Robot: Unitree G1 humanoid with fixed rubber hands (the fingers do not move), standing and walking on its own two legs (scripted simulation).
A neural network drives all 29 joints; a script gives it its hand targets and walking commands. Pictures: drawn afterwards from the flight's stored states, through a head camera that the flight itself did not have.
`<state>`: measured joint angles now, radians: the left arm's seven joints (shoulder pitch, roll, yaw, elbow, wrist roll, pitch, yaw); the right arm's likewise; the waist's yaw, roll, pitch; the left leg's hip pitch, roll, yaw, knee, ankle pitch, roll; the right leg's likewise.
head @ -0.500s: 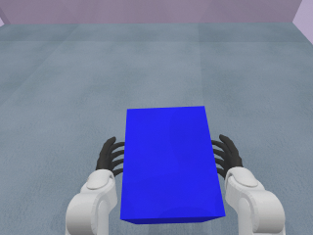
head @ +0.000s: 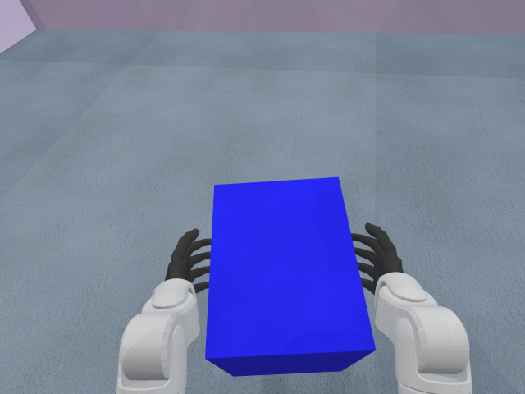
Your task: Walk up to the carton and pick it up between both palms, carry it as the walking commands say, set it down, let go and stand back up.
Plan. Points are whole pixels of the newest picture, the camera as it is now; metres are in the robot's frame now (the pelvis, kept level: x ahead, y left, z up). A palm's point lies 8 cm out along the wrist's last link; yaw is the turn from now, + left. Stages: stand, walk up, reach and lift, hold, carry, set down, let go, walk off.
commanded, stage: carry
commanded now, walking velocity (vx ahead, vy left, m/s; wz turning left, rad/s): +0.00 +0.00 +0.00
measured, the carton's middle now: (281, 284) +0.28 +0.00 +0.01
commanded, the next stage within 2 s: none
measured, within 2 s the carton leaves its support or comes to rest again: neither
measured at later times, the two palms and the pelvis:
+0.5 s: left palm (147, 237) +0.36 +0.22 +0.04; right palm (307, 216) +0.39 -0.05 +0.03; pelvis +0.12 +0.06 -0.03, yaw +8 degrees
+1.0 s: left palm (66, 232) +0.36 +0.35 +0.06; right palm (224, 187) +0.46 +0.10 +0.05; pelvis +0.18 +0.14 -0.02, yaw +24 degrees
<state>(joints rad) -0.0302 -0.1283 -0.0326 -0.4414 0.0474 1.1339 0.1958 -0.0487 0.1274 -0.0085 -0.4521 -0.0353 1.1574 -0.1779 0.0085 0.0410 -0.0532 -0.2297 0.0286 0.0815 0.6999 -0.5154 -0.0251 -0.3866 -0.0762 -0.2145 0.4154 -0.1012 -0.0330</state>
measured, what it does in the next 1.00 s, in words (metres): walks ahead, turning left: left foot, then left foot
